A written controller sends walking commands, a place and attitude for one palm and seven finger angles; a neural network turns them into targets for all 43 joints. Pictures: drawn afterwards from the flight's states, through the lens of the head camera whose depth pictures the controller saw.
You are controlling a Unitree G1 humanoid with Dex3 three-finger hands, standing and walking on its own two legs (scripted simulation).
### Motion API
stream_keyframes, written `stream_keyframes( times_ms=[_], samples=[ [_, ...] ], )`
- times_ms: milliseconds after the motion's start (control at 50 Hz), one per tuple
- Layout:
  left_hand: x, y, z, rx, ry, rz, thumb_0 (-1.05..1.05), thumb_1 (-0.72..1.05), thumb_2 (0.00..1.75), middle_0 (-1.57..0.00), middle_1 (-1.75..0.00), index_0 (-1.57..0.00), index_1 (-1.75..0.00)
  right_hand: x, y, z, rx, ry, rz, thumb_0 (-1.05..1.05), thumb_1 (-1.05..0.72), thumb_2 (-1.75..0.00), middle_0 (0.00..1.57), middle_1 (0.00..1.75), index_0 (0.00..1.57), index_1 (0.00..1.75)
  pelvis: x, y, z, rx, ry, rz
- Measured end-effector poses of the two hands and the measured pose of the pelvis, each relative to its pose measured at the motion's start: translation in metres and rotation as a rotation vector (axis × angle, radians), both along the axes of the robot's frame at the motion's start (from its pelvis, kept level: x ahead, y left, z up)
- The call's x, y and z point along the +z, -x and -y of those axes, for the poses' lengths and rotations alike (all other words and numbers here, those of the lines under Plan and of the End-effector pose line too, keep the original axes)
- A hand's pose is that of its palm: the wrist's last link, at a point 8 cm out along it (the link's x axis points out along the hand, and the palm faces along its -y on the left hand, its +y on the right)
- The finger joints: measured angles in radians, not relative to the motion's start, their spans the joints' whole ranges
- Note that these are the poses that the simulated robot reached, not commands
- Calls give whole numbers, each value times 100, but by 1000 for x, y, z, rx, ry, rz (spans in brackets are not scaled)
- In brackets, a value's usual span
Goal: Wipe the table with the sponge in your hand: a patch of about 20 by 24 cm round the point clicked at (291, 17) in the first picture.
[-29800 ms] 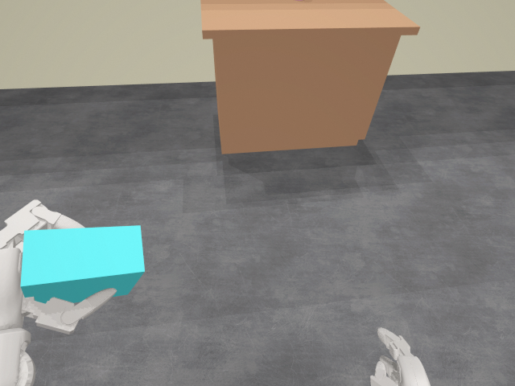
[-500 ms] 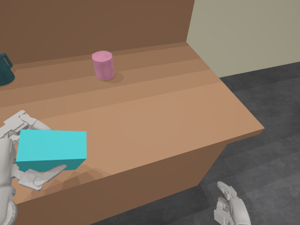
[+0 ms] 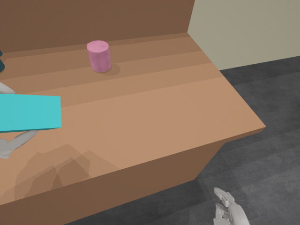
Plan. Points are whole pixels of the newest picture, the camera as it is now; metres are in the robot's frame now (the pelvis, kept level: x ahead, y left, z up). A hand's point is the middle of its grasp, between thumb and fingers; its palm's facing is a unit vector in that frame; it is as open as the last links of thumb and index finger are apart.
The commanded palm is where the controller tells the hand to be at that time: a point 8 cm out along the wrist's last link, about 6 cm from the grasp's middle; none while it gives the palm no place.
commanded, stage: come to a stop and stand still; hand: left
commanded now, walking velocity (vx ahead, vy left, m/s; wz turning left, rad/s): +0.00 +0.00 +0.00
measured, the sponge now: (30, 115) +0.27 +0.26 +0.19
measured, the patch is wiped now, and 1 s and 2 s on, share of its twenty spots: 0.00 0.00 0.00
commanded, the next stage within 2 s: look again from close up in 0.98 s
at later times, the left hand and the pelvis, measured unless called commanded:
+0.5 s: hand (5, 159) +0.19 +0.26 +0.18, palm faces +0.40 -0.84 -0.36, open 9.9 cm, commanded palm +0.13 +0.29 +0.18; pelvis -0.02 +0.01 +0.00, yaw +1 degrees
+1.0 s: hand out of the picture +0.15 +0.26 +0.16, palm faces +0.39 -0.86 -0.32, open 9.9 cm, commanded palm +0.10 +0.29 +0.18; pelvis -0.05 +0.00 +0.00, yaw +2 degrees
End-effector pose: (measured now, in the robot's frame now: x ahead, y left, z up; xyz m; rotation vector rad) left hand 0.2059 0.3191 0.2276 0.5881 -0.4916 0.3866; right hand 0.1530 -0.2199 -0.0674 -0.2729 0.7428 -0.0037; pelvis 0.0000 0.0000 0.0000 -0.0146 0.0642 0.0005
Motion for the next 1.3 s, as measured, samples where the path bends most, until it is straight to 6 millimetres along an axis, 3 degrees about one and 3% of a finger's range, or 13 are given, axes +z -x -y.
stream_keyframes(
  times_ms=[100,200,300,440,540,660,860,1060,1300],
  samples=[
    [-53,10,30,-99,129,-218,-1,-49,104,-75,-136,-76,-136,-2,3,19,-44,16,-11,1,-91,-90,20,30,21,30,-1,-7,-6,-5,-5,-1],
    [-83,22,20,-64,153,-331,-1,-49,104,-76,-135,-77,-135,-2,3,25,-33,72,-60,1,-91,-90,20,30,20,30,-2,-5,-2,15,-9,9],
    [-68,31,4,8,143,-240,-1,-49,104,-76,-135,-77,-135,0,-5,15,23,70,-32,1,-91,-90,20,30,20,30,-4,3,-2,32,-10,23],
    [-34,51,19,-47,126,-97,-1,-49,104,-75,-135,-76,-135,1,-11,-11,45,-24,54,1,-91,-90,20,30,20,30,-3,16,-5,26,-12,44],
    [-45,63,12,-23,172,-144,-1,-49,104,-75,-135,-76,-135,1,1,-20,21,-69,75,1,-91,-90,20,30,20,30,-2,27,-5,23,-13,53],
    [-65,78,10,5,242,-199,-1,-49,104,-75,-136,-76,-135,-1,26,-15,16,-51,51,1,-91,-90,20,30,20,30,-2,40,-5,26,-11,67],
    [-56,90,17,-38,219,-152,-1,-49,104,-75,-135,-77,-135,0,51,0,-2,-11,39,1,-91,-90,20,30,20,30,-2,53,-3,37,-4,76],
    [-60,96,14,-18,240,-180,-1,-49,104,-75,-136,-76,-135,3,50,-1,-17,-21,73,1,-91,-90,20,30,20,30,0,55,-4,36,-4,77],
    [-55,93,16,-12,242,-174,-1,-49,105,-75,-135,-76,-135,7,27,-13,16,-40,108,1,-91,-90,20,30,20,30,1,49,-4,47,-9,78]
  ],
)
